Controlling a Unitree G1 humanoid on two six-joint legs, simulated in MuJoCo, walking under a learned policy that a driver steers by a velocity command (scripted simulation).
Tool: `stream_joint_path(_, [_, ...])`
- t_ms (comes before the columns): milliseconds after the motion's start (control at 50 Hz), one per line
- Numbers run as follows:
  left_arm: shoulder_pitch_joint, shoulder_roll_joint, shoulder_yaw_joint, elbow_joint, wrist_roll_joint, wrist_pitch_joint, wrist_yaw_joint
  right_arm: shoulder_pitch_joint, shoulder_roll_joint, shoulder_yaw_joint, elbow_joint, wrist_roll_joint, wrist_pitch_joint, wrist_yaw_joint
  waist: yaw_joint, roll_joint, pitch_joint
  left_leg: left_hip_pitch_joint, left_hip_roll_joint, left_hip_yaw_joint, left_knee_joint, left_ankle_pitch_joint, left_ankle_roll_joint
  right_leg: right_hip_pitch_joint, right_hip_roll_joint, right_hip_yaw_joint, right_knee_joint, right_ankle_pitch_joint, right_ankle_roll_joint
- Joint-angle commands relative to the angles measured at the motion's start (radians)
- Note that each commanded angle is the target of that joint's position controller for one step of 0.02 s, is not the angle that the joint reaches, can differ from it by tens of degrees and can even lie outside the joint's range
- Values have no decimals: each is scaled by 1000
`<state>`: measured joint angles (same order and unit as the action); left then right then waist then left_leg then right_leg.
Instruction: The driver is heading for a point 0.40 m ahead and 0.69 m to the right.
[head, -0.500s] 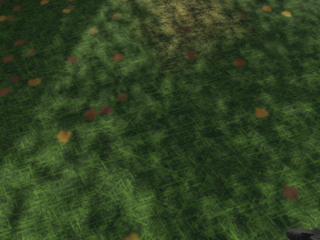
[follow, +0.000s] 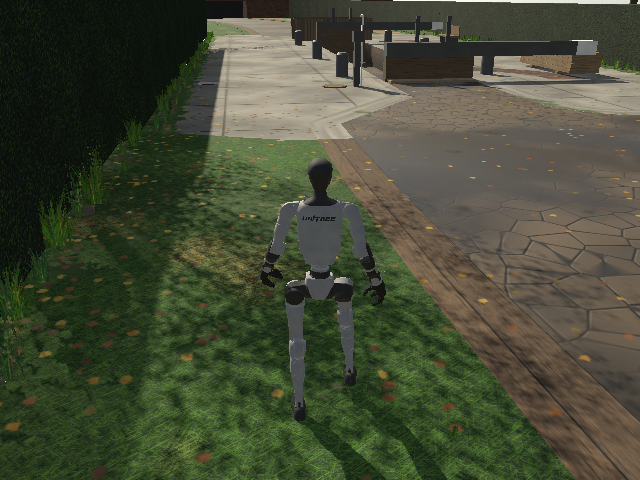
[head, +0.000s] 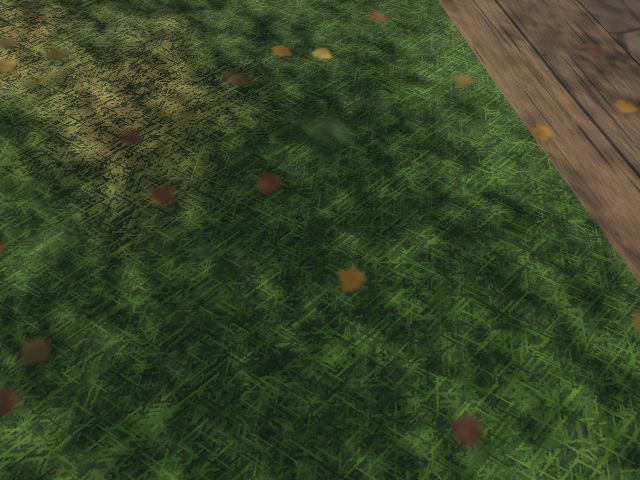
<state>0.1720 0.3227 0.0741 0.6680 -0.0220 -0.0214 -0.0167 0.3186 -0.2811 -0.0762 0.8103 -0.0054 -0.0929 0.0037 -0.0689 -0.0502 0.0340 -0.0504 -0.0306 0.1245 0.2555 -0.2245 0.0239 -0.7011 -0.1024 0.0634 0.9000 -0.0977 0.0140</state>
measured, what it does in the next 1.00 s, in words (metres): walks ahead, turning right: right foot, then left foot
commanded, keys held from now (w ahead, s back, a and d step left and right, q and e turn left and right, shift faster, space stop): w+e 1.00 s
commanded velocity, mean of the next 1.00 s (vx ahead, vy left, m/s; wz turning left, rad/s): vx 0.50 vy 0.00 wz -0.60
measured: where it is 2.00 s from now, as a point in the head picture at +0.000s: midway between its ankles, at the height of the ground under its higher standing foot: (536, 289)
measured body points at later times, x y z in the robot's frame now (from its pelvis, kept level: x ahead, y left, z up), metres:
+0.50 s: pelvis +0.28 -0.07 +0.00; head +0.31 -0.10 +0.45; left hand +0.43 +0.18 -0.10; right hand +0.40 -0.38 -0.08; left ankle +0.48 +0.06 -0.68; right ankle +0.23 -0.14 -0.74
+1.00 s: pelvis +0.54 -0.12 +0.00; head +0.57 -0.14 +0.45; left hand +0.85 -0.01 -0.09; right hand +0.41 -0.38 -0.12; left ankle +0.55 +0.00 -0.74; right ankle +0.56 -0.33 -0.68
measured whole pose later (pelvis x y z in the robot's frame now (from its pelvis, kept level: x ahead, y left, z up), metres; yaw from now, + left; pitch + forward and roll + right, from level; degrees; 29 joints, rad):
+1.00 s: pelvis +0.54 -0.12 +0.00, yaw -35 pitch +1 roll +2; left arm 0.18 0.31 0.08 0.63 -0.02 -0.01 -0.01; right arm 0.33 -0.28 -0.07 0.82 -0.01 -0.09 0.00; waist -0.08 -0.04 0.04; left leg -0.04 -0.02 0.15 0.27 -0.24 0.02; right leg -0.69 -0.09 0.06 0.90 -0.10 0.01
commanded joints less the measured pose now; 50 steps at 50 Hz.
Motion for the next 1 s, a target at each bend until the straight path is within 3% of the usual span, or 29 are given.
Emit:
stream_joint_path(20, [-77, 7, -10, -83, 1, -19, -20, -72, -162, -33, -67, 8, -12, -6, 6, 97, 18, -25, 260, -69, -107, 306, 141, 38, -1, -32, -143, 136, -11])
stream_joint_path(80, [-154, 12, -11, -124, -3, -18, -36, -27, -190, -41, -40, 22, 3, -7, -12, 100, 41, 60, 291, -33, -83, 339, 123, 35, 14, -65, -231, 96, -39])
stream_joint_path(120, [-163, 30, -2, -145, -1, -15, -43, -20, -211, -47, -31, 32, 17, -9, 5, 113, 33, 117, 307, -2, -14, 512, 103, 69, 45, -102, -266, 1, -72])
stream_joint_path(160, [-68, 77, 24, -136, 5, -7, -42, -24, -242, -56, -32, 38, 32, -17, 74, 146, -46, 134, 299, 42, 178, 850, 78, 237, 120, -162, -282, -96, -118])
stream_joint_path(180, [86, 122, 52, -98, 3, -3, -35, -34, -234, -51, -36, 40, 38, -22, 163, 129, -125, 65, 270, 77, 375, 891, 50, 456, 163, -173, -343, -42, -154])
stream_joint_path(200, [265, 197, 86, -56, -1, 7, -15, -18, -195, -33, -51, 20, 34, -27, 238, 47, -223, -173, 233, 79, 669, 634, 7, 777, 85, -17, -354, -17, -209])
stream_joint_path(220, [231, 315, 97, -64, -10, -1, -8, 75, -48, 17, -115, -22, 9, -11, 108, -229, -310, -631, 29, 8, 1024, -324, -54, 1095, -183, 565, -439, -168, -396])
stream_joint_path(240, [273, 231, 73, -94, -4, -15, -12, -18, -132, 7, -119, 9, -27, 3, 193, -115, -440, -732, 18, -216, 1133, -375, -42, 1144, -237, 775, -573, -297, -429])
stream_joint_path(260, [242, 178, 55, -77, 5, -28, -15, -113, -175, -5, -148, 46, -43, 11, 203, -68, -288, -807, 63, -217, 1118, -275, -24, 1049, -204, 622, -592, -229, -376])
stream_joint_path(280, [187, 156, 48, -77, 3, -34, -13, -129, -160, 3, -151, 36, -53, 6, 160, -1, -195, -773, 103, -211, 1030, -187, -16, 899, -158, 501, -592, -137, -342])
stream_joint_path(300, [117, 129, 38, -88, 7, -34, -11, -131, -161, -1, -141, 10, -53, -1, 116, 31, -136, -707, 131, -208, 945, -141, -25, 760, -122, 413, -601, -23, -318])
stream_joint_path(320, [74, 107, 29, -104, 20, -35, -7, -112, -169, -8, -136, 0, -43, -2, 78, 13, -112, -632, 149, -214, 902, -110, -31, 659, -96, 359, -622, 74, -311])
stream_joint_path(360, [50, 107, 28, -104, 20, -38, -1, -92, -150, -6, -131, -8, -21, 0, 48, 5, -95, -572, 147, -199, 835, -89, -58, 555, -78, 315, -655, 165, -322])
stream_joint_path(400, [66, 124, 33, -87, 15, -41, 12, -124, -121, 3, -140, -13, -7, -3, 50, 11, -68, -560, 132, -181, 735, -19, -87, 478, -50, 253, -670, 203, -318])
stream_joint_path(480, [118, 142, 40, -54, 4, -32, 29, -284, -77, 25, -175, -8, -10, 7, 110, -16, -29, -485, 76, -173, 424, 259, -100, 412, 18, 187, -660, 78, -254])
stream_joint_path(560, [184, 143, 42, -19, -6, -24, 32, -359, -110, 15, -200, 12, -22, 21, 135, -33, -24, -420, 42, -204, 283, 297, -83, 466, -13, 275, -603, -34, -226])
stream_joint_path(600, [187, 136, 42, -12, -5, -20, 35, -342, -135, 3, -200, 14, -28, 24, 118, -56, -26, -394, 39, -218, 253, 220, -60, 520, -35, 335, -543, -46, -210])
stream_joint_path(640, [170, 116, 38, -14, -2, -13, 34, -244, -152, -13, -176, 13, -35, 20, 63, -77, -51, -263, 33, -193, 206, 163, -21, 525, -12, 353, -457, -18, -180])
stream_joint_path(660, [171, 72, 22, -20, 3, -14, 31, -146, -181, -28, -163, 0, -40, 13, 15, -53, -128, -89, 89, -228, 203, 148, 18, 484, 40, 311, -313, -9, -146])
stream_joint_path(680, [202, 7, -2, -36, 24, -16, 31, -1, -236, -41, -151, -9, -39, 4, -26, 95, -272, 164, 272, -413, 209, 101, 74, 352, 119, 207, -16, -228, -103])
stream_joint_path(700, [322, -5, -9, -71, -17, -26, 31, 56, -300, -57, -114, -14, -24, 14, 39, 442, -345, 382, 457, -910, 74, -206, 223, 11, 203, 110, 274, -528, -53])
stream_joint_path(720, [292, 102, 11, -35, -25, -23, 35, 14, -194, -35, -138, 6, -21, 18, 14, 281, -245, 316, 439, -913, 28, -398, 199, -85, 126, 140, 387, -460, -33])
stream_joint_path(740, [185, 143, 24, -47, -15, -17, 34, -25, -144, -21, -143, 8, -14, 13, -8, 192, -135, 206, 398, -734, 26, -337, 158, -101, 95, 110, 402, -367, -27])
stream_joint_path(760, [142, 130, 25, -52, -5, -12, 35, -68, -128, -13, -147, -2, -10, 11, 9, 127, -84, 100, 355, -607, 15, -189, 140, -61, 63, 86, 381, -300, -21])
stream_joint_path(780, [112, 117, 27, -62, 2, -11, 32, -93, -107, -7, -137, -6, -7, 9, 22, 126, -41, 28, 319, -517, -2, -77, 139, -44, 37, 85, 334, -256, -19])
stream_joint_path(820, [121, 77, 24, -65, -9, -3, 22, -102, -92, -3, -123, -8, -13, 3, 46, 173, -28, -42, 280, -387, -47, 31, 133, 19, 5, 62, 285, -215, -18])
stream_joint_path(900, [59, 32, 11, -94, -1, 6, 16, -82, -131, -19, -86, -1, -22, 0, 43, 133, -7, -31, 299, -252, -95, 194, 168, -42, -12, 44, 169, -128, 0])
stream_joint_path(1000, [-60, 8, -3, -117, -1, -9, -13, -71, -166, -25, -56, 4, -5, -7, 5, 114, 19, 0, 271, -70, -101, 302, 136, 9, 0, -24, -100, 100, -9])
